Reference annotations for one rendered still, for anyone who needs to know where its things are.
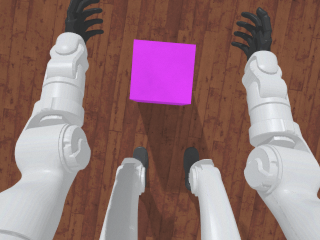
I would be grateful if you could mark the robot left thigh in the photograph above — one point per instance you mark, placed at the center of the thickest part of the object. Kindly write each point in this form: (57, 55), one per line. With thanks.
(121, 219)

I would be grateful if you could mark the right robot shin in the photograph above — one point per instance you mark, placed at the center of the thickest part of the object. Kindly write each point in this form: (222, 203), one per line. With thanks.
(202, 162)

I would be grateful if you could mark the robot right upper arm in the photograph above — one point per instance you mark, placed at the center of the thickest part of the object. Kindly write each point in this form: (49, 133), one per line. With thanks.
(288, 181)

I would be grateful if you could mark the robot left hand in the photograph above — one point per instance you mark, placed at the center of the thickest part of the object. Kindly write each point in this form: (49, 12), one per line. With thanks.
(76, 15)

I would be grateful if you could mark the robot right hand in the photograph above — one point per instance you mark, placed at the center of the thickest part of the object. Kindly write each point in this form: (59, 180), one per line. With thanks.
(261, 39)

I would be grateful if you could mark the carton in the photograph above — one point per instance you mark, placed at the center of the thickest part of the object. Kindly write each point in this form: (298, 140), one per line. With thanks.
(162, 72)

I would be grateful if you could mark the right robot forearm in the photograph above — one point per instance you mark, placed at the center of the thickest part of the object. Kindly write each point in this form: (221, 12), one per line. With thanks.
(268, 104)

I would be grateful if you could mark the robot left upper arm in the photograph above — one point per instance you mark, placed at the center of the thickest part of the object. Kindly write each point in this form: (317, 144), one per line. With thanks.
(49, 158)

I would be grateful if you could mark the left robot forearm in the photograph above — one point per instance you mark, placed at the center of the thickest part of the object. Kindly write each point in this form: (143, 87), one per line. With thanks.
(63, 86)

